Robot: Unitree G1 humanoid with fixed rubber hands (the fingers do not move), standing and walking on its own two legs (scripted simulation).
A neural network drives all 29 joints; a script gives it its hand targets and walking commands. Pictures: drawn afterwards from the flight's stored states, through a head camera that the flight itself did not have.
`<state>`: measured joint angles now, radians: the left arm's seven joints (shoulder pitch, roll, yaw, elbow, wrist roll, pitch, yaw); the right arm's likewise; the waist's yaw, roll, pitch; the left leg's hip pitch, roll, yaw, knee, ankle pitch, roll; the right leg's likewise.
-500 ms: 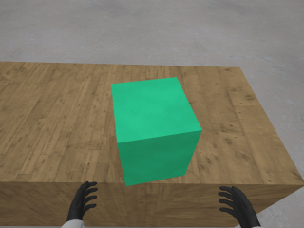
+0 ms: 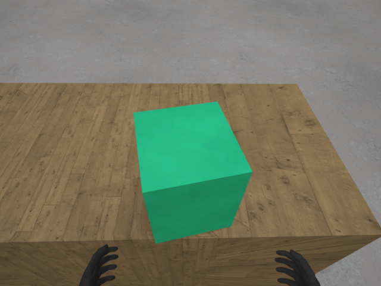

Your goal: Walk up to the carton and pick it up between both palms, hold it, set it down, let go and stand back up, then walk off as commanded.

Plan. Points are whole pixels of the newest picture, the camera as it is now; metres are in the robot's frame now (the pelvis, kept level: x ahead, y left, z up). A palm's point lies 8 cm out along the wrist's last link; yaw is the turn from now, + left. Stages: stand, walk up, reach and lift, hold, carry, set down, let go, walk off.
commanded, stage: set down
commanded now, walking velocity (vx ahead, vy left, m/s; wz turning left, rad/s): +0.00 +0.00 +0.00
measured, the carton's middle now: (186, 173) +0.38 +0.05 +0.00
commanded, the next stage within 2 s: let go in 0.24 s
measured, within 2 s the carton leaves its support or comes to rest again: neither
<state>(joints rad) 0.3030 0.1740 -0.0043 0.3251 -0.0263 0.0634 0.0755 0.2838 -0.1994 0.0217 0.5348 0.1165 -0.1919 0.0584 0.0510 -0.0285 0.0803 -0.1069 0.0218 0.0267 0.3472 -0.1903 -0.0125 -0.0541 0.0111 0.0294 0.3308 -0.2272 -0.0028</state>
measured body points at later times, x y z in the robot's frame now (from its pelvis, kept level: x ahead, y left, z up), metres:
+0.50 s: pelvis +0.00 +0.00 +0.00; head +0.01 +0.01 +0.45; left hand +0.16 +0.23 -0.09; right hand +0.16 -0.22 -0.09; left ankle +0.00 +0.12 -0.75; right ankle -0.03 -0.12 -0.75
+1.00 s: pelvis +0.01 +0.01 -0.01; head +0.00 +0.02 +0.44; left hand +0.10 +0.30 -0.13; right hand +0.10 -0.28 -0.12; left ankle +0.00 +0.12 -0.75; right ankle -0.03 -0.12 -0.75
